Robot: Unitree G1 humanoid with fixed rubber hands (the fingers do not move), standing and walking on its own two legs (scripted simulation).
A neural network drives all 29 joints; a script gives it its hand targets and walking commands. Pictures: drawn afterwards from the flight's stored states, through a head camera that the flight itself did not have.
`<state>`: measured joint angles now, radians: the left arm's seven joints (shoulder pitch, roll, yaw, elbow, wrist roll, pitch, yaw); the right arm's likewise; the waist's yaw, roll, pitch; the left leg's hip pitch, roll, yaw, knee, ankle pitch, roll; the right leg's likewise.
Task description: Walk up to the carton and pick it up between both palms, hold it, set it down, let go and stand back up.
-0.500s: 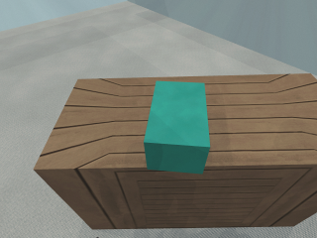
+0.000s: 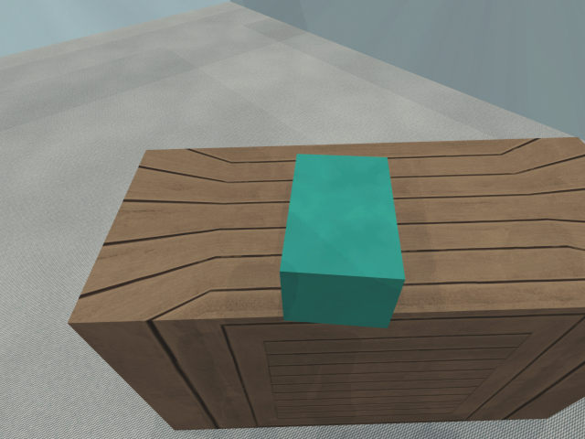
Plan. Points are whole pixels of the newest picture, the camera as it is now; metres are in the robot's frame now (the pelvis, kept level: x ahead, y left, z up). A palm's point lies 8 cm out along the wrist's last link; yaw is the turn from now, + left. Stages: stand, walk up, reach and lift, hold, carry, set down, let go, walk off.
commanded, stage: stand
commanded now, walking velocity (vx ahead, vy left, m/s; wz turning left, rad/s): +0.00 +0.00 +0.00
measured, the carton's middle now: (338, 234) +0.46 -0.04 -0.01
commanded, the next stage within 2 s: none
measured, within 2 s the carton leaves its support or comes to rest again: neither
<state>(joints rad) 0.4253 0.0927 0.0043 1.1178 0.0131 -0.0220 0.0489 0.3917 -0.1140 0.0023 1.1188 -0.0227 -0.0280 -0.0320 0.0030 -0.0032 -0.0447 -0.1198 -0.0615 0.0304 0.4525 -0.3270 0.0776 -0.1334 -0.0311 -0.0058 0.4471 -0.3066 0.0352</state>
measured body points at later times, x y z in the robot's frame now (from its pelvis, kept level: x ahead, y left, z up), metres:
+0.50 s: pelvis -0.03 +0.02 +0.00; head -0.04 +0.02 +0.45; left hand -0.10 +0.21 -0.16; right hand -0.09 -0.18 -0.16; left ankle -0.05 +0.07 -0.74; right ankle -0.04 -0.14 -0.74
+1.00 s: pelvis -0.03 +0.02 +0.00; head -0.04 +0.02 +0.45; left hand -0.10 +0.20 -0.16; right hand -0.09 -0.18 -0.16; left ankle -0.05 +0.07 -0.74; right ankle -0.04 -0.14 -0.74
